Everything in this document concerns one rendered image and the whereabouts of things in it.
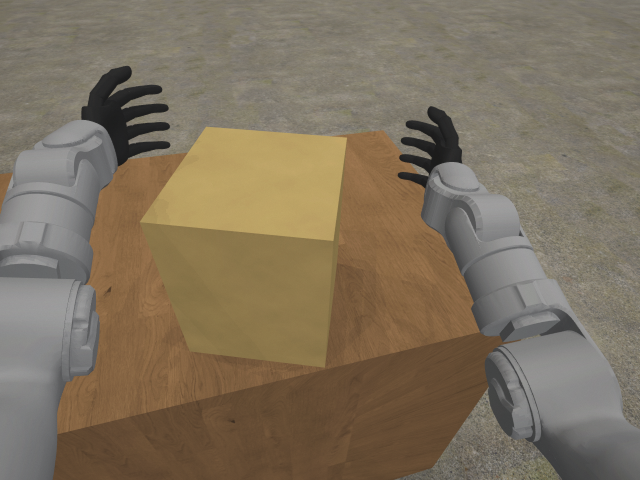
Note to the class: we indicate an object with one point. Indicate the right robot upper arm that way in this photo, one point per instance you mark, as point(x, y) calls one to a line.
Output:
point(557, 392)

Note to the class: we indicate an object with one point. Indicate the left robot hand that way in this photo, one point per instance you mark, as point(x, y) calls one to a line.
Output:
point(106, 111)

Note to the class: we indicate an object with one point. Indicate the pedestal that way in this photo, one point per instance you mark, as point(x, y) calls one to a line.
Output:
point(405, 362)

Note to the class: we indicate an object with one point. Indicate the robot left forearm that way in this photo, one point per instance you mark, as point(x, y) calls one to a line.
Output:
point(50, 205)

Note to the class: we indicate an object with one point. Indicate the right robot hand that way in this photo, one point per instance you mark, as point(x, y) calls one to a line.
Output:
point(445, 150)

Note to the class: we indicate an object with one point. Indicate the robot right forearm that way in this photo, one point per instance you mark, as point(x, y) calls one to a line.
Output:
point(513, 298)

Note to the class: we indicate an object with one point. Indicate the left robot upper arm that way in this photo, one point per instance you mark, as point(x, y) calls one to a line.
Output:
point(49, 333)

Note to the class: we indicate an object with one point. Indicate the carton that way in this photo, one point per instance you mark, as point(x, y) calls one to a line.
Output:
point(245, 237)

